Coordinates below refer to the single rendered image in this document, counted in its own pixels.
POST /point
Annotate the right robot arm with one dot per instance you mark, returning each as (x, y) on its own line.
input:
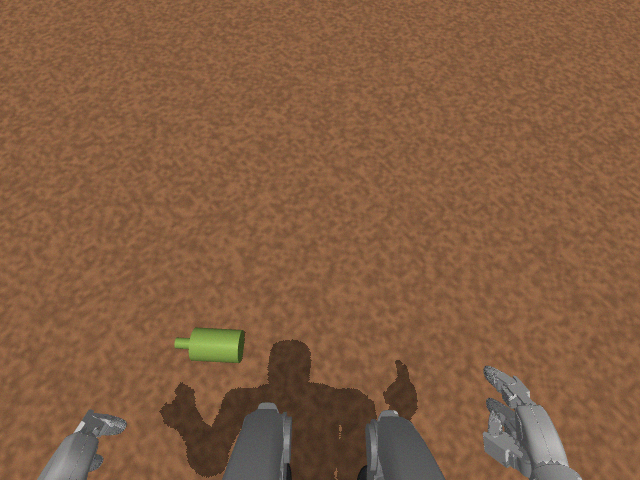
(554, 472)

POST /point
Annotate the bottle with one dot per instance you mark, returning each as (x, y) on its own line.
(213, 345)

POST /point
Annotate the right robot hand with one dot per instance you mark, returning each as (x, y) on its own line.
(530, 439)

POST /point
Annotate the left robot hand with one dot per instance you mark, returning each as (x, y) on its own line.
(76, 455)

